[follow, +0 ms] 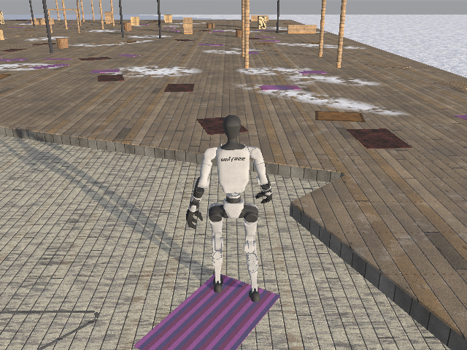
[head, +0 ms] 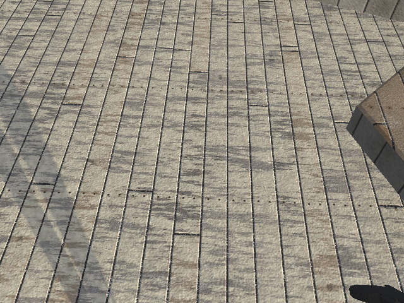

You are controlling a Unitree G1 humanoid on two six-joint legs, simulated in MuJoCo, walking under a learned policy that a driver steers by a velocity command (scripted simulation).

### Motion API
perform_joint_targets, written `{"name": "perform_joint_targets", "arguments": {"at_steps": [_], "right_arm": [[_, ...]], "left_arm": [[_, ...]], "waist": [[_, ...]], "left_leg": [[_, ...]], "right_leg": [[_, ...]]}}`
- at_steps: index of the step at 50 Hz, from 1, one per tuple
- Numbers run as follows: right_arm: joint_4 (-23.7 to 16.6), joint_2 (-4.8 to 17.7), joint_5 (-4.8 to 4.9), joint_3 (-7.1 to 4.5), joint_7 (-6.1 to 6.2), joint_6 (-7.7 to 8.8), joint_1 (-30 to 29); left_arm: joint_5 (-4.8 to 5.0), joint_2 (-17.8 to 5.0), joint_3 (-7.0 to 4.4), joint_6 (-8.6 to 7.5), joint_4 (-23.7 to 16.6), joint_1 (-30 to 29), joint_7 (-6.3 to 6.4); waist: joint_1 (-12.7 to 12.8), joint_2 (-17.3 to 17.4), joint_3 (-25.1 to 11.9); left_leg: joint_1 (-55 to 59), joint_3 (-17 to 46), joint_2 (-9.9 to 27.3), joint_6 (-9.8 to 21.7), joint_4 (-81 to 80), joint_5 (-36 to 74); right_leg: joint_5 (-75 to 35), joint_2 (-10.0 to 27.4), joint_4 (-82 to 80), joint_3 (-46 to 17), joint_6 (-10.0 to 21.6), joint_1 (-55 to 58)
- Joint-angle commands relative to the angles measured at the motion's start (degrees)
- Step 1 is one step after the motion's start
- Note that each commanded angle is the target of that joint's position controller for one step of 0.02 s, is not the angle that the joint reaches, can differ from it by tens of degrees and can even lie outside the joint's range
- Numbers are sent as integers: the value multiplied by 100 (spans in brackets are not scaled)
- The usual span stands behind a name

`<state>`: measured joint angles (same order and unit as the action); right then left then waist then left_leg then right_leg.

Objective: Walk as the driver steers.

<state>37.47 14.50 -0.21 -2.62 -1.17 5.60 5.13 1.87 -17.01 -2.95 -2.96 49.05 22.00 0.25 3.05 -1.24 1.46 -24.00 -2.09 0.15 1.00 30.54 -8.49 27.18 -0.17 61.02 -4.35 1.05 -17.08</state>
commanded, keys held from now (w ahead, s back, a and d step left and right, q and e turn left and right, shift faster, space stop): w+e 0.58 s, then w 0.08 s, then w+q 0.34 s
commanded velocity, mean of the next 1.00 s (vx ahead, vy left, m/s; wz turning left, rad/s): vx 0.50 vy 0.00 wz -0.33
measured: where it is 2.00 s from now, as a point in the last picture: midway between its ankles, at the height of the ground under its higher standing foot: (277, 169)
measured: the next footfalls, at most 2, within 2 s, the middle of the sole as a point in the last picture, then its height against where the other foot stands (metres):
right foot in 0.42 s outside the picture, level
left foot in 0.98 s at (248, 229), level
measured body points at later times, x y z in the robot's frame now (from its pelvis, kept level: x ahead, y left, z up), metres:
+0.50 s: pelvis +0.25 -0.08 -0.01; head +0.29 -0.10 +0.44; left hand +0.50 +0.12 -0.10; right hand +0.23 -0.38 -0.14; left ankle +0.13 +0.12 -0.64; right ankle +0.31 -0.17 -0.73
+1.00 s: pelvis +0.55 -0.14 -0.01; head +0.58 -0.15 +0.44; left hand +0.68 +0.13 -0.13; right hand +0.66 -0.44 -0.10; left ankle +0.69 -0.10 -0.73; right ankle +0.32 -0.17 -0.70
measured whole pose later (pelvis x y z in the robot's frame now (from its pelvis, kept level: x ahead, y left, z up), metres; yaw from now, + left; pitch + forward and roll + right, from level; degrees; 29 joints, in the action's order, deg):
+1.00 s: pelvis +0.55 -0.14 -0.01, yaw -18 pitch +3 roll +0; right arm 40.9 16.4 0.6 -2.6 -3.5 5.4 5.4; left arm -0.7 -17.9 -3.7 -2.1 46.1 19.7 1.1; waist 2.3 -0.1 0.8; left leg -29.5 -2.0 -2.5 5.2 32.3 -4.8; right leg 27.4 -1.6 36.6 -0.1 1.5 -0.9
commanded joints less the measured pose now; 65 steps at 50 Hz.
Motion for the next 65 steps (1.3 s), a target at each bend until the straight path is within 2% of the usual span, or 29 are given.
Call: {"name": "perform_joint_targets", "arguments": {"at_steps": [1,3,5,12,17,19,21,22,23,24,25,26,27,28,31,33,36,43,46,48,49,50,51,52,53,54,55,58,65], "right_arm": [[73,603,-22,-217,33,0,910],[159,554,-52,-231,32,75,640],[255,633,-39,-276,55,133,564],[555,1026,-8,-408,165,55,853],[768,1265,150,-502,170,-116,1142],[769,1443,211,-550,188,-194,1066],[731,1341,231,-488,213,-265,996],[586,860,-42,-310,215,-222,1182],[243,384,-59,-118,158,-32,1445],[216,1003,184,-241,92,142,721],[100,1074,294,-254,67,229,390],[171,978,174,-233,119,259,397],[226,1013,16,-268,161,233,450],[245,1031,-21,-286,147,180,547],[293,825,-48,-251,128,10,619],[206,696,-78,-191,116,-28,245],[160,555,14,-101,38,-2,-206],[-127,627,125,-53,-206,68,-923],[-107,760,123,-104,-279,62,-499],[192,1092,76,-306,-224,22,710],[310,1451,62,-412,-168,-11,1573],[345,1877,97,-503,-181,-2,1838],[364,1337,200,-386,-163,-22,1946],[282,1175,167,-337,-102,-50,1633],[191,1124,106,-317,-67,-73,1357],[139,1007,80,-270,-60,-95,1109],[73,978,17,-244,-31,-93,989],[14,991,79,-258,24,-112,892],[241,1214,166,-337,196,-262,1477]], "left_arm": [[-37,-654,-190,-82,-649,-466,17],[0,-421,-185,43,-642,-261,-18],[-8,-315,-181,150,-728,-430,-9],[-68,-143,-92,120,-1114,-1518,-211],[-70,-268,-119,145,-1479,-2118,-338],[-91,-451,-223,176,-1511,-1829,-346],[-52,-987,-549,219,-1085,-197,-256],[-12,-1584,-715,277,-950,479,-125],[-13,-1949,-698,173,-1174,109,-168],[-41,-1345,-528,80,-1246,142,-231],[-81,-1111,-451,1,-1189,-13,-236],[-82,-967,-396,-34,-1225,-356,-228],[-105,-784,-338,-34,-1287,-684,-198],[-174,-735,-304,-41,-1380,-822,-171],[-159,-737,-299,-81,-1351,-851,-78],[-127,-730,-284,-101,-1214,-603,-15],[-150,-765,-263,-115,-1059,-460,16],[-172,-878,-280,-85,-592,31,15],[-183,-991,-317,-23,-571,-160,69],[-200,-1019,-296,55,-651,-342,126],[-296,-864,-209,45,-787,-260,178],[-357,-230,-10,-96,-934,433,78],[-222,-608,-39,-266,-895,72,2],[-34,-847,-89,-396,-1105,-538,-67],[-68,-799,-55,-474,-1195,-880,-63],[-218,-775,-81,-494,-1232,-1101,-36],[-282,-784,-111,-463,-1268,-990,-26],[-308,-613,-86,-307,-1255,-768,2],[-235,-326,22,-343,-1545,-2147,-39]], "waist": [[-569,616,-456],[-278,884,-295],[-218,693,-112],[-541,360,189],[-660,408,366],[-397,582,56],[478,427,-825],[530,-710,-1284],[-39,-1640,-2118],[408,-583,-1977],[341,-455,-1224],[64,60,-813],[-151,54,-591],[-302,-139,-502],[-422,-99,-472],[-269,-88,-288],[-34,-292,-162],[272,-171,321],[-17,-334,9],[-677,-269,-825],[-980,227,-1476],[-554,1683,-2055],[-884,1258,-2228],[-953,918,-1373],[-839,296,-960],[-655,-63,-510],[-432,173,-478],[-207,372,-366],[-714,530,-208]], "left_leg": [[2356,2105,1716,989,-1679,-478],[1729,1416,1569,990,-1985,130],[1488,955,1579,1025,-2224,492],[1813,-371,1470,860,-2347,1024],[2671,-710,1717,657,-1941,1550],[2864,-905,1698,527,-1131,3429],[2133,-1233,1307,200,1108,4079],[433,-1248,937,-119,3087,881],[-1648,-76,-239,-367,4740,-2679],[-2272,723,54,-222,5001,-2382],[-2509,638,261,-72,4730,-1865],[-2195,659,512,-51,4236,-1416],[-1780,676,662,-94,3764,-1140],[-1391,695,729,-128,3595,-997],[-1155,527,672,-347,2899,-535],[-1279,465,635,-448,2157,143],[-1057,376,542,-410,952,1381],[-1722,298,360,82,-9,1189],[-1081,98,45,368,-30,455],[715,-205,-382,650,-148,546],[2424,1004,424,1012,-31,823],[4426,4105,1749,2166,-553,-198],[4793,4885,1806,2131,-1178,-1123],[4172,4078,1661,1845,-1283,-1048],[3390,3498,1442,1671,-1328,-545],[2603,3018,1206,1553,-1455,165],[2157,2803,1100,1590,-1555,739],[1466,2335,875,1635,-1750,1332],[877,1871,381,1115,-1597,958]], "right_leg": [[-694,629,872,-175,-14,-2454],[-958,797,637,-178,-78,-1979],[-1221,837,454,-160,-141,-2074],[-2859,737,-1587,223,-113,-2077],[-2238,560,-2327,585,201,-2087],[-1625,190,-2392,933,434,-1423],[-1880,-374,-2857,1112,816,929],[-2235,761,-2920,-694,1239,2576],[-514,1892,-4062,-4140,2418,3941],[-239,1904,-4576,-4056,2095,3834],[-621,1731,-4545,-3254,1856,3201],[-1271,1490,-4497,-2623,1664,2368],[-1887,1298,-4542,-2139,1574,1685],[-2619,1164,-4590,-1864,1561,1237],[-3193,987,-4830,-1303,1573,718],[-3490,847,-4905,-946,1441,668],[-2985,720,-5006,-514,1171,696],[-3101,1328,-4865,-355,1010,2067],[-5080,1371,-4240,-26,798,2364],[-6761,1027,-2605,413,531,2077],[-5348,817,-975,579,312,844],[-686,-433,1181,471,-174,-1664],[307,-354,1797,-315,-151,-2474],[-117,-31,1761,-360,-75,-2895],[-495,198,1385,-272,-29,-2749],[-711,340,835,-179,-54,-2513],[-844,434,572,-193,-107,-2153],[-865,506,-185,-37,-343,-1851],[-3204,10,-2763,139,-540,-1092]]}}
